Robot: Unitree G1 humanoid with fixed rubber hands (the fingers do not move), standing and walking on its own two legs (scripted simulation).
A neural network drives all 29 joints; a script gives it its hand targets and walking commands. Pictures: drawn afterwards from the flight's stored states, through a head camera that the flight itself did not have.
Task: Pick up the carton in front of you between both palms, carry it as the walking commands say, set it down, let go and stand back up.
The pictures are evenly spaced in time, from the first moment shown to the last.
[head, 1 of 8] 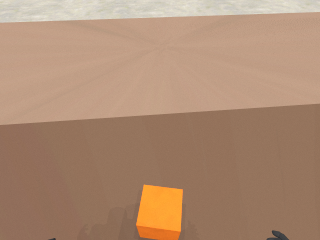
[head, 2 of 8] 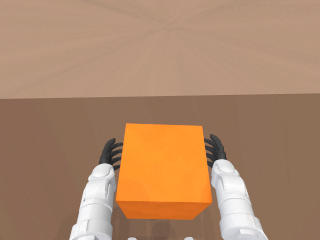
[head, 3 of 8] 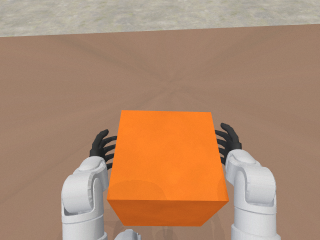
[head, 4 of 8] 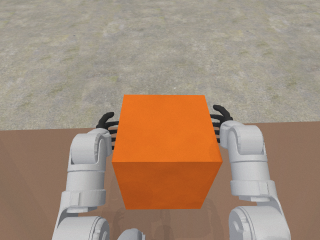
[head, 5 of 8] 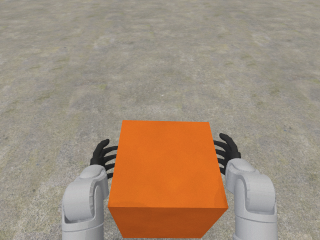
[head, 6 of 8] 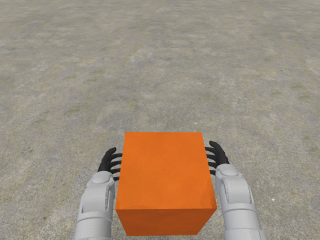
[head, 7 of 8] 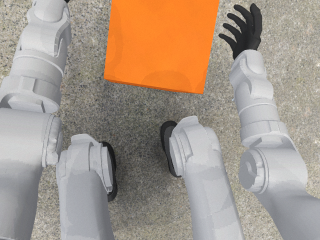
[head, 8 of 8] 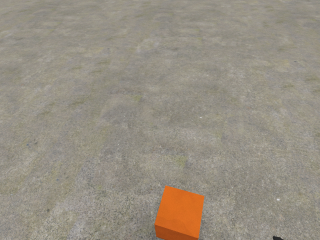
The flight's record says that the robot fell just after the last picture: no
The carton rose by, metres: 0.68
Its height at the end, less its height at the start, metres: -0.25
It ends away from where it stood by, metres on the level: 5.85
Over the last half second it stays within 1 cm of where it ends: yes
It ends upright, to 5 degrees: yes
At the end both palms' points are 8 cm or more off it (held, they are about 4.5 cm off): yes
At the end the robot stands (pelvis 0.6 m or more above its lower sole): yes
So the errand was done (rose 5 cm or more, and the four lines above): yes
